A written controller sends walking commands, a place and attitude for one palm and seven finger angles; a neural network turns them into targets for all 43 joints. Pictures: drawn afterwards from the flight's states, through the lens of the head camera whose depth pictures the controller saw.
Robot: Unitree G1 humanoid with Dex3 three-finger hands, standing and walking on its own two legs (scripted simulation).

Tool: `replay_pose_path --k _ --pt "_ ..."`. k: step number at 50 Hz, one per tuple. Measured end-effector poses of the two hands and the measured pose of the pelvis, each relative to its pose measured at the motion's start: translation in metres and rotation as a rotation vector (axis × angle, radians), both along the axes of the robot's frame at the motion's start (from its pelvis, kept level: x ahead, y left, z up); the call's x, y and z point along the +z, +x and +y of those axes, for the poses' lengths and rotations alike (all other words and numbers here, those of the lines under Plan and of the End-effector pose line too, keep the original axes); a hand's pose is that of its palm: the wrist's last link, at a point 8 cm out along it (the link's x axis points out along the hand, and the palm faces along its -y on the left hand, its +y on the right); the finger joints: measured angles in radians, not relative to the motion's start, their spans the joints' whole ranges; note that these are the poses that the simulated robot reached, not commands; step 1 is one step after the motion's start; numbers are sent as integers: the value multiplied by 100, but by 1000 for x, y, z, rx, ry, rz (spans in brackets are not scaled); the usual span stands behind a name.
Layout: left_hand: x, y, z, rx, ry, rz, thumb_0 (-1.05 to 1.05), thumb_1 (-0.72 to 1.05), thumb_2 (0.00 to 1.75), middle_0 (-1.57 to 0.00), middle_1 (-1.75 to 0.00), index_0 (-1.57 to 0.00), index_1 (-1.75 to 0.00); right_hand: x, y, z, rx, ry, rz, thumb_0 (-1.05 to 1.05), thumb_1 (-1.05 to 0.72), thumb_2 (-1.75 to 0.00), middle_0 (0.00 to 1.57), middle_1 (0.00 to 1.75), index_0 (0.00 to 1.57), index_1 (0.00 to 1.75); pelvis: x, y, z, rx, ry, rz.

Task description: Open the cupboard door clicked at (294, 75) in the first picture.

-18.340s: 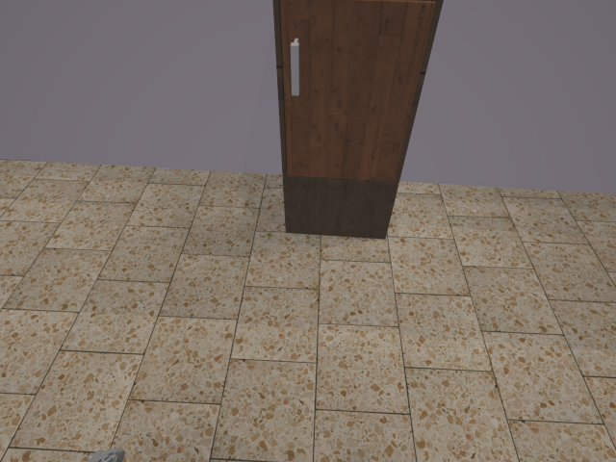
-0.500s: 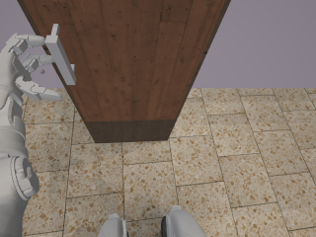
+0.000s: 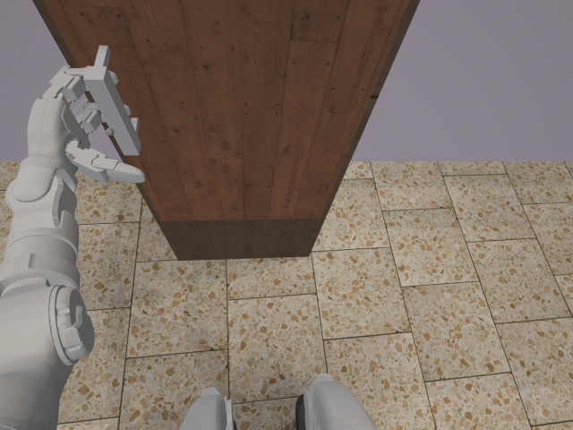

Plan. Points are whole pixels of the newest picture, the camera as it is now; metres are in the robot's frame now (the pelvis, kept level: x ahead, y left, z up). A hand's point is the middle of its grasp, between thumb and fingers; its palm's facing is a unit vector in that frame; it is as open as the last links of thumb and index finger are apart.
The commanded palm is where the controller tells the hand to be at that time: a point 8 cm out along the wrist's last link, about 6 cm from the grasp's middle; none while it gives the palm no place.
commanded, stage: slide the fingers in behind the handle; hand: left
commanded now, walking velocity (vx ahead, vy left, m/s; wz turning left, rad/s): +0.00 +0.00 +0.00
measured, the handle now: (118, 104) +0.55 +0.20 +0.07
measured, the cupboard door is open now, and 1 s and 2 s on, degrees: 0 0 22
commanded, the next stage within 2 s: close the thumb around the handle in 0.50 s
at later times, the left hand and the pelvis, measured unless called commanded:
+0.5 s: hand (117, 132) +0.49 +0.19 +0.07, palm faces -0.02 -1.00 -0.02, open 14.0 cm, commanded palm +0.47 +0.24 +0.07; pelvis -0.01 -0.01 +0.00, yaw +0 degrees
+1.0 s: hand (116, 129) +0.50 +0.20 +0.07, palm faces -0.02 -1.00 -0.01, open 9.4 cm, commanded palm +0.48 +0.23 +0.07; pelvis +0.00 +0.00 +0.00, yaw +0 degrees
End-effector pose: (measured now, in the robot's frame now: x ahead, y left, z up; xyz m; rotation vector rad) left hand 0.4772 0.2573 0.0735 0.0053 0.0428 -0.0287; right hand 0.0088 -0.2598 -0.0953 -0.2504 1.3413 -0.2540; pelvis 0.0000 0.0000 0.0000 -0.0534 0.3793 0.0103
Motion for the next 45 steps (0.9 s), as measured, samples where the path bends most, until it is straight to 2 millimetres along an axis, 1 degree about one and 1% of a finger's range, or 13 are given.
replay_pose_path --k 10,18,23,33,38,45 --pt "2 -2 -17 4 0 -7 -1 -50 30 -30 -120 -30 -120 -1 -2 0 -11 18 -13 0 -91 -90 20 30 20 30 2 0 -3 -4 7 -10" --pt "3 -6 -16 18 9 -1 -1 -50 30 -30 -120 -31 -120 -3 -2 -4 -8 20 -24 0 -91 -90 20 30 20 30 2 -3 -6 -5 12 -17" --pt "2 -4 -11 20 16 1 -1 -50 30 -30 -120 -30 -120 -3 -3 -8 -1 4 -23 0 -91 -90 20 30 20 30 -1 -5 -7 -1 11 -10" --pt "-1 -1 -11 4 10 0 -1 -49 31 -30 -120 -30 -120 -2 -8 -10 2 -15 -5 0 -91 -90 20 30 20 30 -2 -6 -5 2 7 2" --pt "-1 2 -10 10 1 -4 -1 -40 35 -31 -121 -32 -122 -2 -10 -7 0 -12 4 0 -91 -90 20 30 20 30 -3 -6 -4 1 6 5" --pt "-1 5 -8 13 5 -1 -1 -11 47 -33 -124 -36 -126 -3 -11 -1 0 0 14 0 -91 -90 20 30 20 30 -2 -4 -2 3 3 8"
